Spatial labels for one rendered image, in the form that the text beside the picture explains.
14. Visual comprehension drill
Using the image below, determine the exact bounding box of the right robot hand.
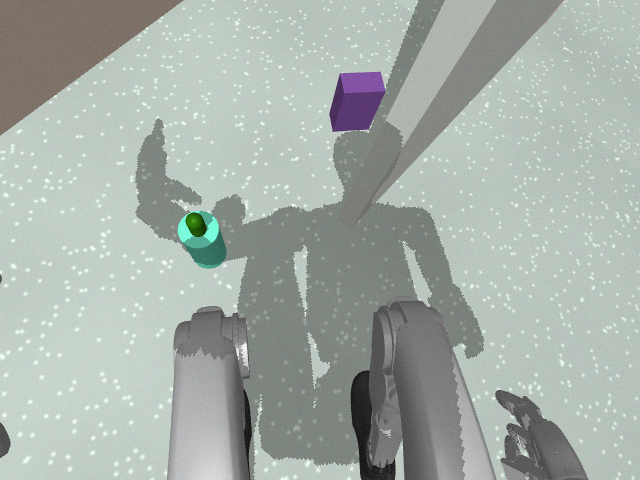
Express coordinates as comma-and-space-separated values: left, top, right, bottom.
495, 390, 588, 480

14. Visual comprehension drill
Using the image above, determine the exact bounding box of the right robot foot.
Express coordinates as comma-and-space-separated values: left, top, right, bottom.
351, 371, 395, 480

